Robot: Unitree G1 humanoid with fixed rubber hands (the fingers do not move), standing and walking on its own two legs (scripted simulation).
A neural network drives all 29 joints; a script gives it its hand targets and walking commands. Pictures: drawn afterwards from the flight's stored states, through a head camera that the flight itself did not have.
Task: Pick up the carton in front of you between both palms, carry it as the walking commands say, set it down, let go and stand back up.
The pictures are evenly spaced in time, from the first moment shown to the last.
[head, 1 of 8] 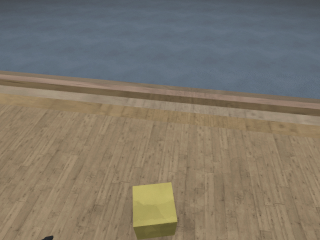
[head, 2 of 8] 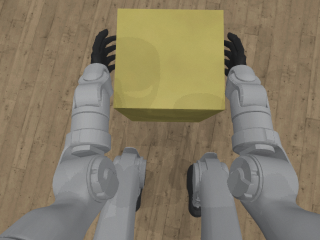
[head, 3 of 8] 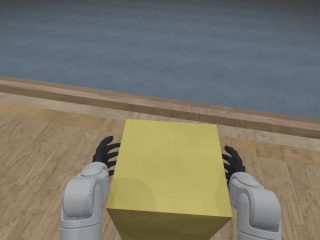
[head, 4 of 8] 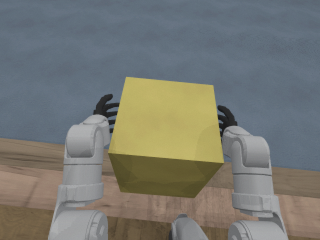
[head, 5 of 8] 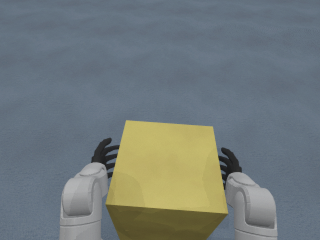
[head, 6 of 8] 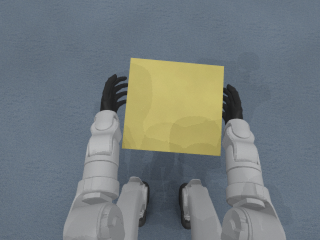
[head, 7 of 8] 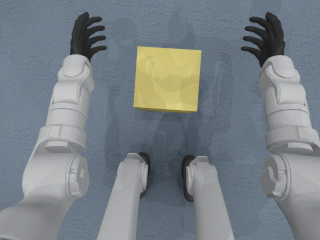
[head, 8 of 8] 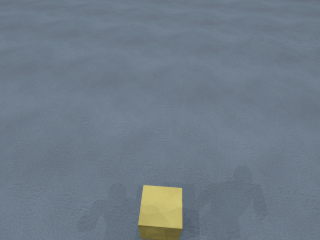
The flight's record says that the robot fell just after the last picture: no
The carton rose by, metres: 0.70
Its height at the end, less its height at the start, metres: -0.87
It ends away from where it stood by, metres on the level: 4.31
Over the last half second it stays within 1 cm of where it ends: yes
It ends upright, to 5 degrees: yes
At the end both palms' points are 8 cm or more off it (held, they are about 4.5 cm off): yes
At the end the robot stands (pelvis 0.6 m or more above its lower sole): yes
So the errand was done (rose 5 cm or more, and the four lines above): yes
